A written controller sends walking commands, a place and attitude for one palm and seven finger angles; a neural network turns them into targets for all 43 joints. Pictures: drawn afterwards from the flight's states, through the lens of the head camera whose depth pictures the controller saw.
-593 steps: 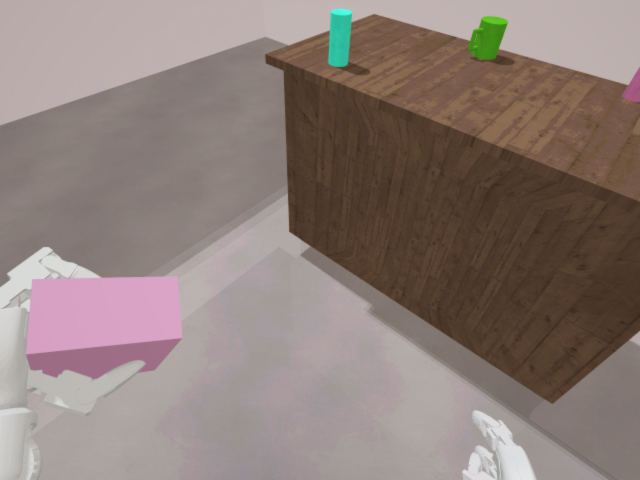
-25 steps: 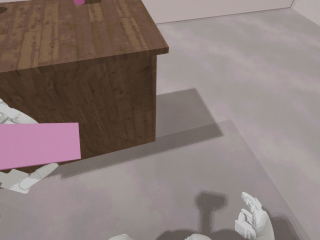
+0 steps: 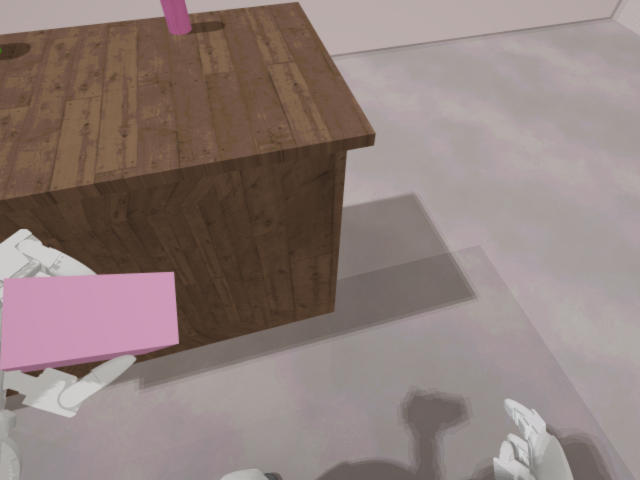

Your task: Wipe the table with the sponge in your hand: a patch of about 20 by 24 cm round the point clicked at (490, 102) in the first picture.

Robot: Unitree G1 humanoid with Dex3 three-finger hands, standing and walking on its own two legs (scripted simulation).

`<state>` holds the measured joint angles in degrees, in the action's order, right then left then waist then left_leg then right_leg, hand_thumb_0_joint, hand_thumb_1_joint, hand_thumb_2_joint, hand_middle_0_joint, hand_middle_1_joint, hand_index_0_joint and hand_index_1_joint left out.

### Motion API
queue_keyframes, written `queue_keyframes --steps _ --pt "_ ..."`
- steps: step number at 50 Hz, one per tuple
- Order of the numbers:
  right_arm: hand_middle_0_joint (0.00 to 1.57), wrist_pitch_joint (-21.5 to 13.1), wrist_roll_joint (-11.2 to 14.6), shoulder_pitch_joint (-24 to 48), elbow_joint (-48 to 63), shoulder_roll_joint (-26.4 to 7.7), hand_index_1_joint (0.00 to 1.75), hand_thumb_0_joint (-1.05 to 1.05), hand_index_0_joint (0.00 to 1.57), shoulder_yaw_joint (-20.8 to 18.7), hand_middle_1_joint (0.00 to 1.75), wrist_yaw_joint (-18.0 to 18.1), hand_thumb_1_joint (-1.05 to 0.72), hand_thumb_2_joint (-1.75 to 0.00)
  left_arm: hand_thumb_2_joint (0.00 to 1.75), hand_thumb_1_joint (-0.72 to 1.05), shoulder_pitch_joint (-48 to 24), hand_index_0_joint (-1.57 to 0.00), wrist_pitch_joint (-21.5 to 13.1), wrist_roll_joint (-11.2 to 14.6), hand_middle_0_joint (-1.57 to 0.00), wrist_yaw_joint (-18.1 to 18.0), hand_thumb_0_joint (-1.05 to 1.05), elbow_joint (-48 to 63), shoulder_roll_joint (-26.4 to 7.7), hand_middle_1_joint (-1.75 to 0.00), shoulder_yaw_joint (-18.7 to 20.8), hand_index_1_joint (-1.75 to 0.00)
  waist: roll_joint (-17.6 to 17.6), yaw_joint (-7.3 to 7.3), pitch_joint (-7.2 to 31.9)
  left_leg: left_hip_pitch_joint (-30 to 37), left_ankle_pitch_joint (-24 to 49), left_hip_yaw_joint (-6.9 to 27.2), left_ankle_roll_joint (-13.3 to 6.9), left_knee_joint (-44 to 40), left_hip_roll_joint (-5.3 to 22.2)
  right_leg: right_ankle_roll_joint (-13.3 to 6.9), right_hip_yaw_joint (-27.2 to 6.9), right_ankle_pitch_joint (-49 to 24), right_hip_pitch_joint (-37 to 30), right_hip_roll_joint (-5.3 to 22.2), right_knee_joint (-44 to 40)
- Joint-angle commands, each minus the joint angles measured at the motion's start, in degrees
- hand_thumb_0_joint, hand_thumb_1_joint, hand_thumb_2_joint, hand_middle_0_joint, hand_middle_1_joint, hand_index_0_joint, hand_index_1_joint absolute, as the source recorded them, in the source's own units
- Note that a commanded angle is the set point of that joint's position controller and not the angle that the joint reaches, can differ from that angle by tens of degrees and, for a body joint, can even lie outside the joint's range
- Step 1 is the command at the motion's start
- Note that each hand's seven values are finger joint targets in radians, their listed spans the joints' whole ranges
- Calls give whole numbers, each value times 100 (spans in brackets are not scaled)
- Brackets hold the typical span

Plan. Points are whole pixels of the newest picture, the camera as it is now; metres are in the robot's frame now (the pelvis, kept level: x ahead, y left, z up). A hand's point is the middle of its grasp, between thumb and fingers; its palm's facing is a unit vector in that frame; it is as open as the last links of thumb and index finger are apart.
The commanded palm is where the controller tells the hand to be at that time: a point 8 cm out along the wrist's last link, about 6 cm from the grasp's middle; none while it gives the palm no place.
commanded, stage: take the last steps up to it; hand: left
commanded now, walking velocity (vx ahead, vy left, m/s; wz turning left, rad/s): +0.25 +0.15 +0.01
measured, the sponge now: (112, 322) +0.22 +0.20 +0.16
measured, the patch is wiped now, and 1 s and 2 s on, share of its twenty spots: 0.00 0.00 0.00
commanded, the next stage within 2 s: come to a stop and stand still in 0.92 s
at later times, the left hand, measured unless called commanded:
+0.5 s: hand (54, 245) +0.29 +0.28 +0.17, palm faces +0.42 -0.79 -0.45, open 10.0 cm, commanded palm +0.23 +0.32 +0.19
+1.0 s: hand (13, 210) +0.33 +0.34 +0.17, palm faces +0.40 -0.79 -0.46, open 10.0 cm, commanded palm +0.27 +0.38 +0.19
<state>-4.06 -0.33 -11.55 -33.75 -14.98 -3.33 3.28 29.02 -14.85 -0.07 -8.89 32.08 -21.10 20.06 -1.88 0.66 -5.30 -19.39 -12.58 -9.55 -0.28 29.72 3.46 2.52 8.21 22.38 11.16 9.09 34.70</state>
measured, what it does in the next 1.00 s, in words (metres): walks ahead: right foot, then left foot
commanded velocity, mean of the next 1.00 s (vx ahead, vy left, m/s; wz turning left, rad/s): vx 0.18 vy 0.15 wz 0.01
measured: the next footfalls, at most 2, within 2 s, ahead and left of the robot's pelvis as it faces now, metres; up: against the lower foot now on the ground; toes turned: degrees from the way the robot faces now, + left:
right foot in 0.30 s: +0.12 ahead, -0.08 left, +0.00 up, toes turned -10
left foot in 0.62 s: +0.18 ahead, +0.20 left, +0.00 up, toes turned +10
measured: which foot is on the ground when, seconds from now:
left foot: down 0.00-0.30, up 0.32-0.60, down 0.62-0.90, up 0.92-1.00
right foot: down 0.00-0.02, up 0.04-0.28, down 0.30-0.62, up 0.64-0.86, down 0.88-1.00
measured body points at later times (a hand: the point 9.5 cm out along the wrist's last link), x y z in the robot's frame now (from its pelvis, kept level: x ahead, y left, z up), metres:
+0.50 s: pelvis +0.07 +0.03 +0.01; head +0.11 +0.02 +0.46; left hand +0.26 +0.31 +0.20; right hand +0.23 -0.20 -0.11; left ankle +0.10 +0.18 -0.68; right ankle +0.08 -0.07 -0.73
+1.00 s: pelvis +0.12 +0.10 +0.00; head +0.14 +0.08 +0.45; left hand +0.30 +0.38 +0.20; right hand +0.28 -0.11 -0.11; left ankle +0.11 +0.21 -0.68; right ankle +0.12 +0.00 -0.73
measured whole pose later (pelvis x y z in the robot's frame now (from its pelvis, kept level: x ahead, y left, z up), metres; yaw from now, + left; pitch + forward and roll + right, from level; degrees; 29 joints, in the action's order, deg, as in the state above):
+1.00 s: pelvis +0.12 +0.10 +0.00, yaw +1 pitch +0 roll +1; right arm -3.5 0.2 -11.1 -38.0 -10.2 0.7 2.3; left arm 26.5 -13.1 1.4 -8.0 26.5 -20.6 19.4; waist 1.6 1.0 -3.4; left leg -26.1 -24.1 -4.3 1.3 57.3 0.3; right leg -1.7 8.6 18.8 15.4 4.5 34.7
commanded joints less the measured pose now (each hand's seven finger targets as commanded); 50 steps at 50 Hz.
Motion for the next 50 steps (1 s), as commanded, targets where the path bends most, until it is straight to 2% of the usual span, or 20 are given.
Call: queue_keyframes --steps 1,3,7,13,14,15,17,19,22,27,29,31,32,34,37,42,43,45,46,50 --pt "20 -335 95 150 923 -390 30 0 20 -207 30 -19 -90 -90 130 10 -835 -120 -457 109 -120 -218 0 1392 -1126 -160 869 -160 2066 -133 1615 2415 2100 2744 -1141 -937 1739 -176 -224 1609 2014 -660 3172" --pt "20 -390 125 330 764 -344 30 0 20 -186 30 -8 -90 -90 130 10 -624 -120 -413 158 -120 -113 0 844 -1262 -160 994 -160 1798 -86 1280 1492 336 3013 -1585 -1224 2001 -150 -739 1287 2470 -265 3845" --pt "20 -513 169 380 649 -269 30 0 20 -112 30 -32 -90 -90 130 10 -394 -120 -451 216 -120 -48 0 1473 -1085 -160 944 -160 1562 9 1143 762 583 1419 -1146 -1133 1247 -75 -278 447 1771 -236 2401" --pt "20 -514 131 296 559 -279 30 0 20 21 30 71 -90 -90 130 10 -347 -120 -168 203 -120 -72 0 658 -884 -160 763 -160 905 5 1152 -52 -486 820 -561 -275 897 -116 98 -386 -196 -541 -479" --pt "20 -460 118 275 553 -226 30 0 20 31 30 80 -90 -90 130 10 -516 -120 -155 149 -120 -78 0 515 -972 -160 784 -160 177 -19 1078 -488 -990 582 -368 494 564 -362 -724 -375 -457 -29 -1131" --pt "20 -402 93 315 603 -109 30 0 20 78 30 72 -90 -90 130 10 -640 -120 -130 133 -120 -103 0 341 -1197 -160 918 -160 -1246 -53 997 -1458 -1665 181 -77 1729 -103 -902 -2721 -664 -851 1121 -1656" --pt "20 -408 77 489 547 -305 30 0 20 5 30 -48 -90 -90 130 10 -1173 -120 -115 255 -120 -91 0 407 -1217 -160 898 -160 -1576 -23 900 -2142 -1589 957 156 3713 -140 -1438 -3812 -1111 -911 1914 -1963" --pt "20 -330 58 522 391 -144 30 0 20 149 30 -47 -90 -90 130 10 -1046 -120 -242 200 -120 -50 0 370 -1138 -160 865 -160 -725 -37 645 -2057 -1092 1097 219 3961 107 -1248 -2350 -2307 -674 1543 -1686" --pt "20 -258 44 588 480 -92 30 0 20 141 30 -32 -90 -90 130 10 -936 -120 -394 99 -120 -40 0 697 -1025 -160 706 -160 -697 -65 901 -1028 -903 712 161 2320 163 -886 -949 -3765 -486 1112 -1285" --pt "20 -227 -3 458 745 -77 30 0 20 19 30 -23 -90 -90 130 10 -306 -120 -280 117 -120 -204 0 1102 -1109 -160 932 -160 -705 20 1228 245 -206 -79 111 147 -265 -774 -734 -2892 -552 877 -897" --pt "20 -218 32 353 814 -137 30 0 20 -54 30 31 -90 -90 130 10 -463 -120 -309 127 -120 -211 0 1370 -1090 -160 918 -160 -31 -47 1351 1025 211 -97 71 -578 -200 -558 -625 -2207 -218 556 -216" --pt "20 -249 105 246 882 -412 30 0 20 -166 30 19 -90 -90 130 10 -651 -120 -371 157 -120 -192 0 1465 -1015 -160 850 -160 1874 -95 1366 1962 1753 1860 -649 -809 1307 -101 -39 708 1488 -449 1662" --pt "20 -298 86 200 855 -361 30 0 20 -157 30 43 -90 -90 130 10 -540 -120 -423 111 -120 -156 0 1098 -1176 -160 890 -160 2094 -52 1350 1742 1300 2653 -1081 -1171 1810 -140 -264 1732 1862 -594 2716" --pt "20 -353 94 272 717 -330 30 0 20 -139 30 19 -90 -90 130 10 -616 -120 -375 137 -120 -128 0 959 -1140 -160 918 -160 1789 -120 1084 1345 854 2527 -1372 -1140 1743 -130 -586 1157 2185 -337 2988" --pt "20 -458 152 331 692 -313 30 0 20 -100 30 -33 -90 -90 130 10 -562 -120 -358 193 -120 -57 0 1310 -937 -160 738 -160 1591 -32 1097 919 1010 1364 -991 -1013 1136 -71 -173 561 1424 -434 1883" --pt "20 -457 115 324 655 -312 30 0 20 49 30 37 -90 -90 130 10 -315 -120 -133 209 -120 -90 0 1014 -986 -160 749 -160 1114 -3 1232 462 301 1062 -617 -490 946 -111 74 -237 17 -632 -529" --pt "20 -406 110 360 644 -282 30 0 20 63 30 48 -90 -90 130 10 -415 -120 -111 180 -120 -92 0 863 -1007 -160 757 -160 729 -14 1180 83 -106 915 -450 -91 777 -232 -268 -644 -358 -392 -1044" --pt "20 -340 98 421 744 -125 30 0 20 130 30 28 -90 -90 130 10 -685 -120 -44 236 -120 -126 0 474 -1237 -160 953 -160 -1332 -41 902 -1400 -1675 270 87 1860 -278 -1087 -3185 -1198 -705 1466 -1820" --pt "20 -317 86 344 628 -287 30 0 20 9 30 -36 -90 -90 130 10 -709 -120 -40 316 -120 -114 0 334 -1133 -160 860 -160 -1629 -23 815 -1695 -1539 769 175 2988 -164 -1317 -3377 -1552 -727 1795 -1944" --pt "20 -160 49 556 527 -98 30 0 20 211 30 -62 -90 -90 130 10 -607 -120 -239 168 -120 -74 0 486 -1042 -160 814 -160 -691 -61 907 -1607 -1093 871 253 2935 78 -1011 -1348 -4322 -989 1217 -1255"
